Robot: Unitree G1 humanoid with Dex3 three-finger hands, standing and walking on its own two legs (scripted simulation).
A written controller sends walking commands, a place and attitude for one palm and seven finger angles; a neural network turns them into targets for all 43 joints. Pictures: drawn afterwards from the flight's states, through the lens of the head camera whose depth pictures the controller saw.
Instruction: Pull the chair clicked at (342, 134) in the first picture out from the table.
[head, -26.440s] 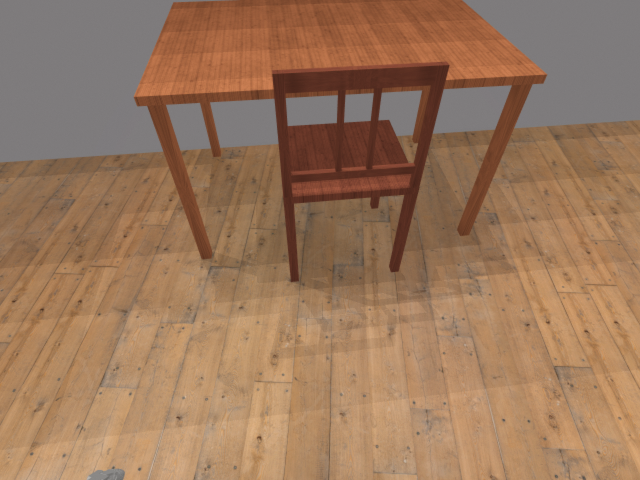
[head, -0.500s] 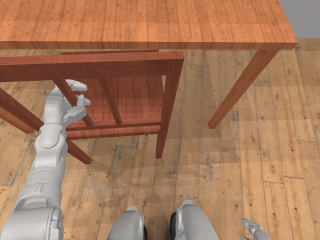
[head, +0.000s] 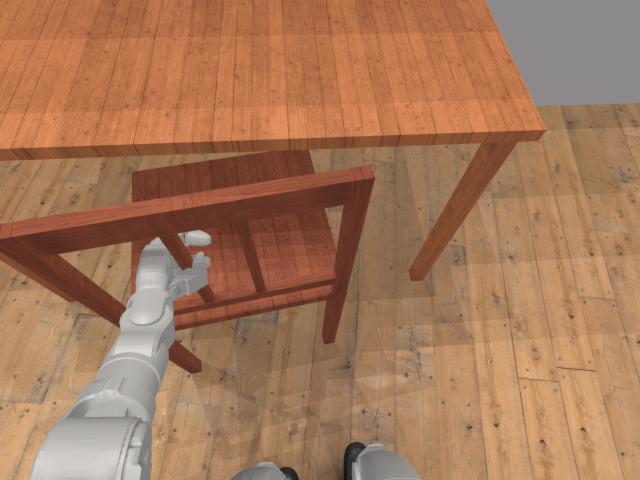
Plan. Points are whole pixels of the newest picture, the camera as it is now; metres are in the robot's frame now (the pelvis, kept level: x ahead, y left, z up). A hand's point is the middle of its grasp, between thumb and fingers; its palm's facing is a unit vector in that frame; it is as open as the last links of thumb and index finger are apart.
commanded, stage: step backward, pulling the chair out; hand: left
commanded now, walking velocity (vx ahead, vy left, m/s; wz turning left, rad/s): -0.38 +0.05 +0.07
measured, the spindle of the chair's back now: (191, 270) +0.41 +0.19 -0.10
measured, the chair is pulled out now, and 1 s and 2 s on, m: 0.06 0.17 0.22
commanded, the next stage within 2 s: none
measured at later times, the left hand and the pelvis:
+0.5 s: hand (223, 334) +0.30 +0.13 -0.06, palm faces +0.07 -0.98 -0.18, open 4.9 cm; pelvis -0.07 -0.02 -0.01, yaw +2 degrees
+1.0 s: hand (220, 352) +0.27 +0.13 -0.06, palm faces +0.04 -0.98 -0.19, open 4.9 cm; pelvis -0.08 -0.02 -0.01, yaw +2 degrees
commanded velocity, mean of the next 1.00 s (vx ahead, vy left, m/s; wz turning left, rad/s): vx -0.38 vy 0.04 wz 0.03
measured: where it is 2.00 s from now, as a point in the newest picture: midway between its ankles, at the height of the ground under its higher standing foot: outside the picture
